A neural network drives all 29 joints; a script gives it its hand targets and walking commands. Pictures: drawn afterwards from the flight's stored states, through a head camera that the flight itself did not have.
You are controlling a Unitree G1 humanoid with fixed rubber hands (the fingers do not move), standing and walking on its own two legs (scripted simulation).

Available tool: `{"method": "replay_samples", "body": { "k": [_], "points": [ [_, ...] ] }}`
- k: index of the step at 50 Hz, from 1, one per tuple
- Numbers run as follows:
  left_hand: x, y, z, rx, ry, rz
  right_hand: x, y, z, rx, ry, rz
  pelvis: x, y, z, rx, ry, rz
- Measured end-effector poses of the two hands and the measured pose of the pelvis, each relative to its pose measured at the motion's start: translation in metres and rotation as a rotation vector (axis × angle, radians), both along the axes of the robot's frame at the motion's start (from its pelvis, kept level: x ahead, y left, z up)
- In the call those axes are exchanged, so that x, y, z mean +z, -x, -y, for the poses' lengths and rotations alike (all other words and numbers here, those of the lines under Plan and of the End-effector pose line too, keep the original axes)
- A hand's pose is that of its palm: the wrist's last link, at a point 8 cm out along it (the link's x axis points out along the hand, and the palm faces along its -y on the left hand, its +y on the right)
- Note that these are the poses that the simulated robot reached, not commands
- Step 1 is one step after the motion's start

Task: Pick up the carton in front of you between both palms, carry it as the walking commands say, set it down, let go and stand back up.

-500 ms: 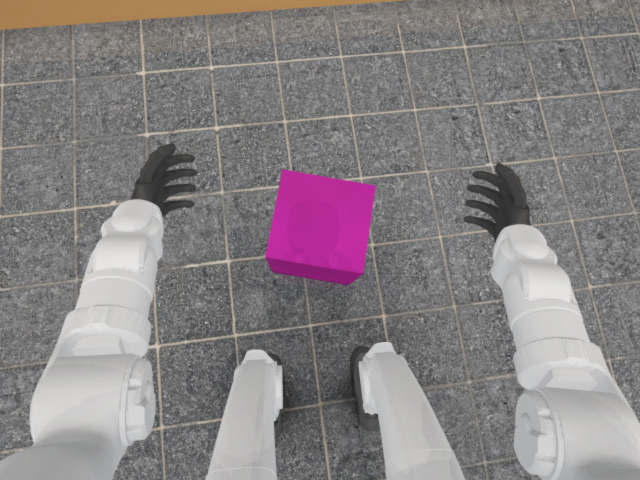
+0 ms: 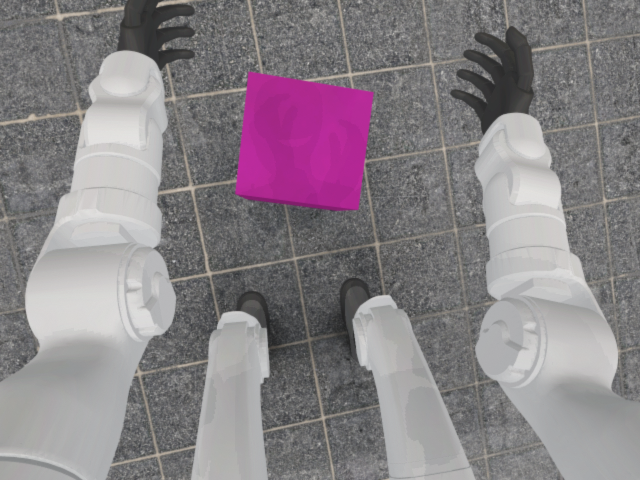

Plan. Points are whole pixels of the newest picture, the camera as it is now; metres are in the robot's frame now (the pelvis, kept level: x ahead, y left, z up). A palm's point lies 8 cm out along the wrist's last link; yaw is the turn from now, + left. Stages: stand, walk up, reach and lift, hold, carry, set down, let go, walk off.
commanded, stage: reach and lift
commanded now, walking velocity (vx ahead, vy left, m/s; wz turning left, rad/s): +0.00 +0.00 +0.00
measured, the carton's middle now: (300, 153) +0.49 -0.02 -0.50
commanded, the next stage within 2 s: none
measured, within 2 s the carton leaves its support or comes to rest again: leaves its support in 1.58 s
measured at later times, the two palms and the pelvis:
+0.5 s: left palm (190, 127) +0.53 +0.16 -0.36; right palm (421, 156) +0.46 -0.21 -0.35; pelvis -0.05 -0.01 -0.19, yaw -2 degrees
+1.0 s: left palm (201, 133) +0.53 +0.16 -0.43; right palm (401, 153) +0.48 -0.20 -0.43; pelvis -0.04 +0.00 -0.26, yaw -2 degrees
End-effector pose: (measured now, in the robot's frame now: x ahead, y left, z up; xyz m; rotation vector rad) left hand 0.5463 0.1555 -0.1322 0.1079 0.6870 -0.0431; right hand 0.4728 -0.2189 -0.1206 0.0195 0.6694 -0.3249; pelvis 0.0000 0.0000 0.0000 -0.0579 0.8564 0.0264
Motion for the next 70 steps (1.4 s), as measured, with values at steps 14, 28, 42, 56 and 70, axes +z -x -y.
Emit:
{"method": "replay_samples", "body": {
  "k": [14,28,42,56,70],
  "points": [
    [-0.145,0.026,-0.01,0.033,-0.027,-0.025,-0.148,0.021,-0.009,0.026,0.006,-0.055,-0.109,0.018,0.008,-0.018,0.005,-0.053],
    [-0.246,0.019,-0.004,0.04,-0.001,-0.002,-0.252,0.011,-0.012,0.036,-0.001,-0.07,-0.211,0.051,0.004,-0.03,0.006,0.087],
    [-0.305,0.017,0.003,0.028,-0.005,-0.02,-0.31,0.0,-0.013,0.054,0.001,-0.092,-0.249,0.046,0.002,-0.031,0.007,0.204],
    [-0.299,0.022,0.003,0.03,0.003,-0.033,-0.305,0.001,-0.028,0.082,-0.021,-0.085,-0.254,0.044,0.003,-0.031,0.004,0.186],
    [-0.297,0.021,0.028,-0.012,0.0,-0.067,-0.303,-0.003,-0.047,0.07,-0.043,-0.099,-0.246,0.049,0.0,-0.035,0.011,0.188]
  ]
}}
